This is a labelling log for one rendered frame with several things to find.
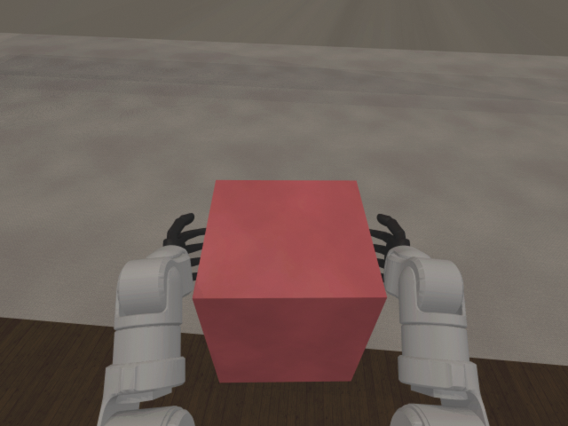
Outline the robot left forearm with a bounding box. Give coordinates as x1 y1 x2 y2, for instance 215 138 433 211
97 245 193 426

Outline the robot right forearm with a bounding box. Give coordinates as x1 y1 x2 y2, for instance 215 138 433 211
383 246 490 426

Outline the left robot hand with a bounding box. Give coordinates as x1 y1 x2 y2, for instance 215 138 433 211
163 213 206 281

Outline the right robot hand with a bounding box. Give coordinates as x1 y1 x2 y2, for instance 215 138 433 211
369 214 410 282

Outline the left robot upper arm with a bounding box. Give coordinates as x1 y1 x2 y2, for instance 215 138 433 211
104 406 195 426

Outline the right robot upper arm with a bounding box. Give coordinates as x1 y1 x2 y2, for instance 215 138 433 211
390 404 485 426

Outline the carton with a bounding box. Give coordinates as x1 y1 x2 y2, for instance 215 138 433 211
193 180 387 383

